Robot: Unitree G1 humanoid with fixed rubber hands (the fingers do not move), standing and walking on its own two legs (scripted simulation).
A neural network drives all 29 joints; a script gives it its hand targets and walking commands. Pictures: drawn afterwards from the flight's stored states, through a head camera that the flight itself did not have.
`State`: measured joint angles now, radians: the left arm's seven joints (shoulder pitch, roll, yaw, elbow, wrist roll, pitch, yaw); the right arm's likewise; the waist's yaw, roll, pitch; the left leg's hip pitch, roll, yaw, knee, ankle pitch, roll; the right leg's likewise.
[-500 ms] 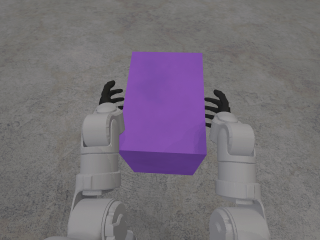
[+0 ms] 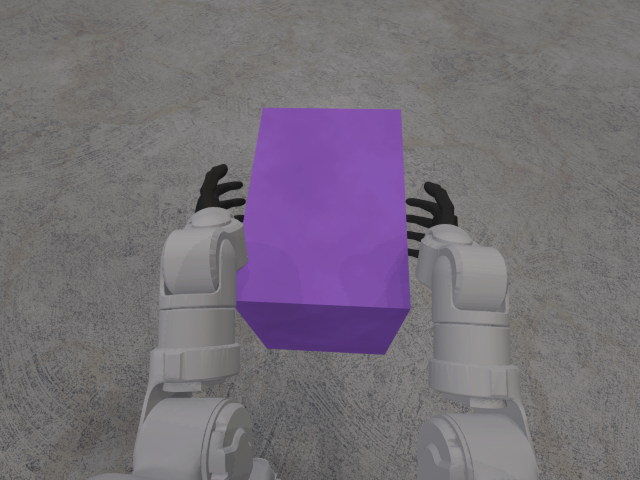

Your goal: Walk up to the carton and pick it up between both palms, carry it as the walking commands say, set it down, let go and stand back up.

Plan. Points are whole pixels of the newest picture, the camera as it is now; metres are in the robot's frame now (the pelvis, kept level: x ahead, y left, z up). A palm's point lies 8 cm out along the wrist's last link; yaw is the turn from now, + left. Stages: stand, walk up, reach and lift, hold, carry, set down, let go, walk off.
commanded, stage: carry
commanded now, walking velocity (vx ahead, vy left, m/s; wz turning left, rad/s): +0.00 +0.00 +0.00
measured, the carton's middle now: (327, 239) +0.42 -0.01 +0.03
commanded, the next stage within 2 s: none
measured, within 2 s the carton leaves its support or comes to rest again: neither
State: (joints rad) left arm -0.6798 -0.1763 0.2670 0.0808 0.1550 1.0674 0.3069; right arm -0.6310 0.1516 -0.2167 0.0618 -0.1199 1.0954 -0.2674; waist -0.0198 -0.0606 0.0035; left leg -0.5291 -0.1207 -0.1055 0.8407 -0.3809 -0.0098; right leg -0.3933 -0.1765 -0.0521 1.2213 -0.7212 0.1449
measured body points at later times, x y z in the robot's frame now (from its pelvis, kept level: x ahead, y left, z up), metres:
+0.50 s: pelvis +0.18 +0.08 +0.01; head +0.21 +0.09 +0.46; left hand +0.52 +0.28 +0.13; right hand +0.56 +0.02 +0.12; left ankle +0.20 +0.22 -0.70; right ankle +0.08 -0.08 -0.67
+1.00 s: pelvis +0.26 +0.14 +0.03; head +0.28 +0.15 +0.48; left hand +0.58 +0.35 +0.13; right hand +0.63 +0.09 +0.12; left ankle +0.20 +0.25 -0.69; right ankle +0.23 +0.00 -0.69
